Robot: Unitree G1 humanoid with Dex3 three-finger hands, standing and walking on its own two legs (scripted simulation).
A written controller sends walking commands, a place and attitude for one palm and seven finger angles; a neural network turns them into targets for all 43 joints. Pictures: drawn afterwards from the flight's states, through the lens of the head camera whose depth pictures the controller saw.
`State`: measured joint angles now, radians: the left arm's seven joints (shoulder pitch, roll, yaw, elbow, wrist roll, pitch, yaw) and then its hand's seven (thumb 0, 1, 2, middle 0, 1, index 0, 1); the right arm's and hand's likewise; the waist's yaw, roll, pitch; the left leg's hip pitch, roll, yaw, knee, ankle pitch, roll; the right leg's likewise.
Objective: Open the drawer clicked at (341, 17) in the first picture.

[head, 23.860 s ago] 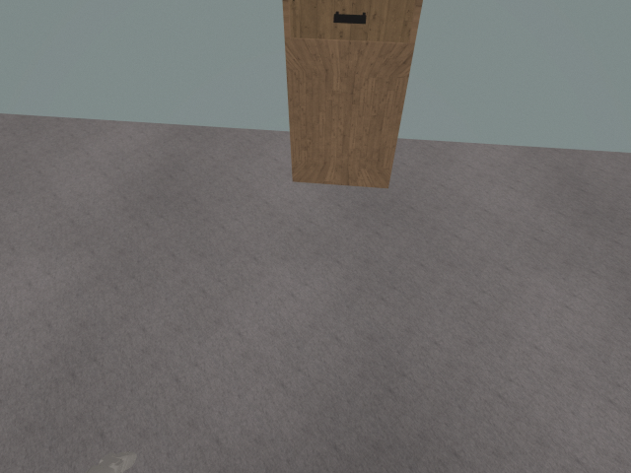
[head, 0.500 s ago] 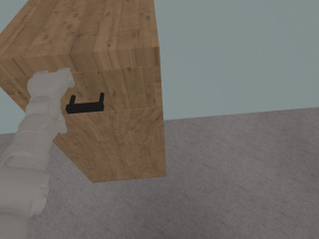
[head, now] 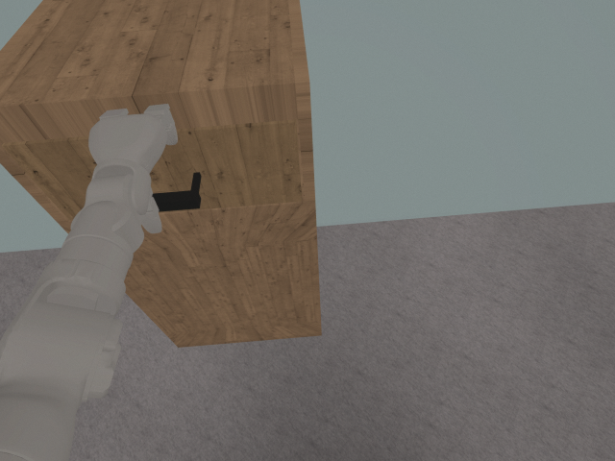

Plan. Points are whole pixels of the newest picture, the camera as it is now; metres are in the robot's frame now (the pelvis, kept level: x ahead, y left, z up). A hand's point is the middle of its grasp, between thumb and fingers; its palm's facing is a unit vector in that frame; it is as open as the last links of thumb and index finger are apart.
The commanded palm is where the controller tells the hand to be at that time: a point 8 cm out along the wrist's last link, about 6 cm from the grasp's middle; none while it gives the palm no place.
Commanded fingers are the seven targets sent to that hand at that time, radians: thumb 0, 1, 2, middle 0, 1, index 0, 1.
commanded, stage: lower the fingers behind the handle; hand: left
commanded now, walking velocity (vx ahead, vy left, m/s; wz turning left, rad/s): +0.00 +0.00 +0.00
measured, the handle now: (166, 191) +0.52 +0.23 +0.03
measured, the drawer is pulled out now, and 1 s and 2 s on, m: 0.00 0.00 0.00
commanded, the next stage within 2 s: lift the fingers back up to retry in 1.70 s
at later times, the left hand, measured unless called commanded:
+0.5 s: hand (130, 202) +0.46 +0.25 +0.07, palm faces +0.06 +0.00 -1.00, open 13.8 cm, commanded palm +0.44 +0.24 +0.11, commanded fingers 0.00 -0.50 0.30 -0.30 -1.20 -0.30 -1.20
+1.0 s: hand (154, 215) +0.47 +0.23 +0.04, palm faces +0.04 +0.00 -1.00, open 13.8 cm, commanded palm +0.44 +0.24 +0.08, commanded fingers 0.00 -0.50 0.30 -0.30 -1.20 -0.30 -1.20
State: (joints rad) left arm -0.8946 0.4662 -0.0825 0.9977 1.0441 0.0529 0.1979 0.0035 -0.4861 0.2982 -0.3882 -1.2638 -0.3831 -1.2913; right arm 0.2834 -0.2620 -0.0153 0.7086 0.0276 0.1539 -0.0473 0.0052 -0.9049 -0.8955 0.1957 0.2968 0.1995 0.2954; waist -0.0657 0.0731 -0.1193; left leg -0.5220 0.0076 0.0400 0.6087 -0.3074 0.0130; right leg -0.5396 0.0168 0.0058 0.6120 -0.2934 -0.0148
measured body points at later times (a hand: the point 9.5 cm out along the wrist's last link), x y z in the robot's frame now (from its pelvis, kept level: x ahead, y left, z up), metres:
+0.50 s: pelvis -0.01 +0.00 -0.01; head +0.07 +0.00 +0.44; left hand +0.45 +0.25 +0.13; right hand +0.05 -0.29 -0.14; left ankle -0.01 +0.11 -0.72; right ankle +0.00 -0.11 -0.72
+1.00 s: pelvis +0.00 +0.01 -0.02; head +0.08 +0.00 +0.43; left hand +0.46 +0.23 +0.09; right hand +0.04 -0.26 -0.15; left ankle -0.01 +0.11 -0.72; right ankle +0.00 -0.11 -0.72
